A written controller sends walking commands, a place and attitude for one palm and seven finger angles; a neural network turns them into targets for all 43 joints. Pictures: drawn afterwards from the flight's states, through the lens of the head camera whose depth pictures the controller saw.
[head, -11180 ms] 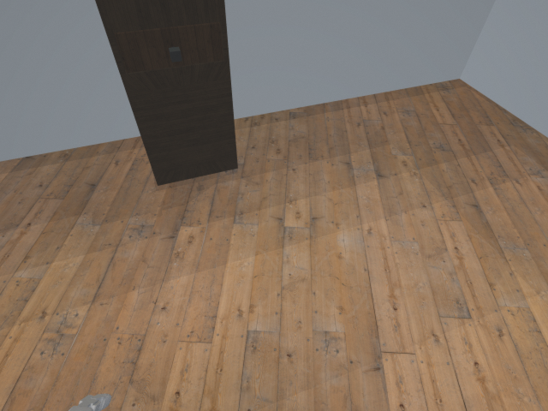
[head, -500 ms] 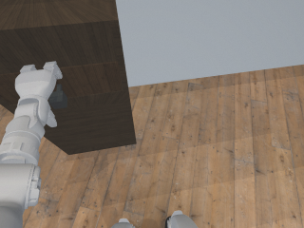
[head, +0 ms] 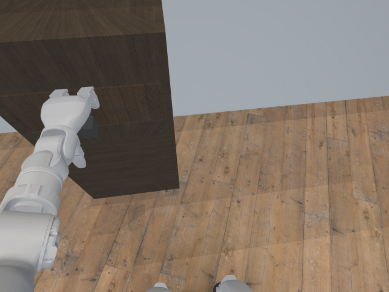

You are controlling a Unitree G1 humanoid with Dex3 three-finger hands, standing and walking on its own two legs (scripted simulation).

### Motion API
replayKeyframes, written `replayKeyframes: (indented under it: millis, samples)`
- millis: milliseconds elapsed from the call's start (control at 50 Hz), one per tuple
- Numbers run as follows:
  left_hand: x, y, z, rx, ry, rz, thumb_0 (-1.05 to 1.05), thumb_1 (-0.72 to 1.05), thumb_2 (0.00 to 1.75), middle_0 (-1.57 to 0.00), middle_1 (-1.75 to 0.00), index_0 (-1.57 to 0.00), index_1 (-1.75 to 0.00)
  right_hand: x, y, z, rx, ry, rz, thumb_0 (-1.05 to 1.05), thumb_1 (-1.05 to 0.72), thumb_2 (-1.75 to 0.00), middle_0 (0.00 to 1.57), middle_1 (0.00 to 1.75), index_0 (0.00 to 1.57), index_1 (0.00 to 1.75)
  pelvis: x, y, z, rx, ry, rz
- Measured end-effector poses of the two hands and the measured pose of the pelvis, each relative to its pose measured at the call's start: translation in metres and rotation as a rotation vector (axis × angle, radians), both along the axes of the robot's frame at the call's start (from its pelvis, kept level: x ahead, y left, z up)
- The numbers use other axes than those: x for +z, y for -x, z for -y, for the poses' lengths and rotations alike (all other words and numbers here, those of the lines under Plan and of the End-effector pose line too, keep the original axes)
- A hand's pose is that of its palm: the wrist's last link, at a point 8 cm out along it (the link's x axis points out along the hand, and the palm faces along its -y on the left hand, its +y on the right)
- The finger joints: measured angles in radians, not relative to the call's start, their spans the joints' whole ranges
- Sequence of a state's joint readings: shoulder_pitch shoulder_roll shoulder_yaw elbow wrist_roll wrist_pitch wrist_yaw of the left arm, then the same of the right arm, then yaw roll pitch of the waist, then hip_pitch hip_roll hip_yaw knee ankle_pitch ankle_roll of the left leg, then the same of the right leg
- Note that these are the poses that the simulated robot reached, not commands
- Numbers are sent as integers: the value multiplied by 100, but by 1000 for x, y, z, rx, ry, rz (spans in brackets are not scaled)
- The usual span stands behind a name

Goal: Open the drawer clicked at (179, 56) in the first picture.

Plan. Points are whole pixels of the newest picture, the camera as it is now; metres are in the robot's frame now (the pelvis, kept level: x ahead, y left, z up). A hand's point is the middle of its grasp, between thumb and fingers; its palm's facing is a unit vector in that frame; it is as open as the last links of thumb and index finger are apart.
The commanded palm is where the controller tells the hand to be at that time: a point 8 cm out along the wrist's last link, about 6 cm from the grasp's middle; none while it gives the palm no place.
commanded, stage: move the hooked fingers above the handle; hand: left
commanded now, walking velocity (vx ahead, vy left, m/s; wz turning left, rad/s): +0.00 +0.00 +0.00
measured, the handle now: (88, 121) +0.53 +0.26 -0.05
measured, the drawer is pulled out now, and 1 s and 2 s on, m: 0.00 0.00 0.00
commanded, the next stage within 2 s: lower the fingers behind the handle in 1.56 s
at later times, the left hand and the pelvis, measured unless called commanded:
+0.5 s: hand (84, 116) +0.49 +0.24 +0.03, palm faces -0.01 -0.08 -1.00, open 13.8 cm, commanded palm +0.46 +0.26 +0.08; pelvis +0.00 +0.00 -0.01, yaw +0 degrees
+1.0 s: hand (80, 117) +0.49 +0.25 +0.02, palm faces -0.02 -0.04 -1.00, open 13.9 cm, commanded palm +0.47 +0.26 +0.07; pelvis +0.00 +0.00 -0.01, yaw +0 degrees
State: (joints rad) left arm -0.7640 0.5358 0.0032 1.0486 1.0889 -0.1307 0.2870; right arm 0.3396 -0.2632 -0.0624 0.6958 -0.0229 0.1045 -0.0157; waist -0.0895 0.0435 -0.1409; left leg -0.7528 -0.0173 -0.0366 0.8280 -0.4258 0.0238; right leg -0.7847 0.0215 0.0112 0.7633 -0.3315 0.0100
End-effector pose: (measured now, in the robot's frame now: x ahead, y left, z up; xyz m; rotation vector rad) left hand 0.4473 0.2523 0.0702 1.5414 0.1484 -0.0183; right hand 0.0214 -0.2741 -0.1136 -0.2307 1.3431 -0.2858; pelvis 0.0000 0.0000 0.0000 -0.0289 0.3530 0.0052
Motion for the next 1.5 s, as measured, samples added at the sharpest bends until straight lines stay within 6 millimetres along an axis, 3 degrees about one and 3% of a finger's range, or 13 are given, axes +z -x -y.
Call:
replayKeyframes:
  millis: [80, 160, 300, 380, 480, 580, 700, 760, 880, 960, 1060, 1280, 1500]
  samples:
    - [8, -5, 9, -42, 25, 83, 0, -49, 30, -32, -120, -32, -120, -1, 3, 2, 1, 11, -8, 0, -91, -90, 20, 30, 21, 30, -3, 0, 1, 0, 1, -6]
    - [14, -11, 0, 25, -10, 130, 0, -49, 30, -32, -120, -32, -120, -5, 8, 2, -8, -3, -18, 0, -91, -90, 20, 30, 21, 30, -5, 2, 1, -7, 0, -13]
    - [0, -5, -20, 135, -59, -31, 0, -49, 30, -32, -120, -31, -120, -6, 18, -3, -34, -29, -40, 0, -91, -90, 20, 30, 21, 30, -1, 2, 1, -17, -3, -8]
    - [-4, -5, -8, 32, -10, -66, 0, -49, 30, -32, -120, -32, -120, -1, 22, -4, -33, -4, -53, 0, -91, -90, 20, 30, 21, 30, 1, 0, 1, -7, -1, -4]
    - [9, -15, 10, -80, 48, 70, 0, -49, 30, -33, -120, -32, -120, 0, 23, 1, -27, 27, -61, 0, -91, -90, 20, 30, 21, 30, -4, -1, 0, -3, 4, -19]
    - [11, -21, 6, -28, 7, 148, 0, -49, 30, -37, -124, -32, -120, -7, 22, 2, -25, 9, -62, 0, -91, -90, 20, 30, 21, 30, -9, 1, -2, -16, 3, -35]
    - [-5, -11, -15, 130, -46, 12, 0, -49, 30, -36, -124, -31, -120, -11, 17, -5, -39, -29, -41, 0, -91, -90, 20, 30, 21, 30, -5, 3, -3, -33, -6, -25]
    - [-7, -5, -24, 129, -41, -38, 0, -49, 30, -35, -123, -32, -120, -7, 15, -7, -37, -22, -32, 0, -91, -90, 20, 30, 21, 30, -3, 3, -3, -25, -5, -18]
    - [10, -8, -8, -26, -4, 31, 0, -49, 30, -33, -121, -32, -120, -1, 14, -5, -12, 15, -43, 0, -91, -90, 20, 30, 21, 30, -3, 0, -2, 7, 7, -13]
    - [11, -16, 2, -28, 22, 86, 0, -49, 30, -33, -120, -32, -120, -1, 13, -1, -10, 20, -41, 0, -91, -90, 20, 30, 21, 30, -6, -1, -2, 8, 10, -19]
    - [-2, -22, -2, 51, -6, 59, 0, -49, 30, -32, -120, -32, -120, -4, 16, 0, -21, 6, -40, 0, -91, -90, 20, 30, 21, 30, -7, 0, -3, -12, 6, -32]
    - [1, -16, -19, 62, -19, 0, 0, -49, 30, -32, -120, -32, -121, -4, 24, -5, -44, -8, -79, 0, -91, -90, 20, 30, 21, 30, -3, -5, -2, -19, 3, -28]
    - [-3, -17, -5, -1, 17, 56, 0, -49, 30, -32, -120, -32, -120, -3, 13, -1, -23, 9, -62, 0, -91, -90, 20, 30, 21, 30, -6, -7, -3, -5, 9, -33]
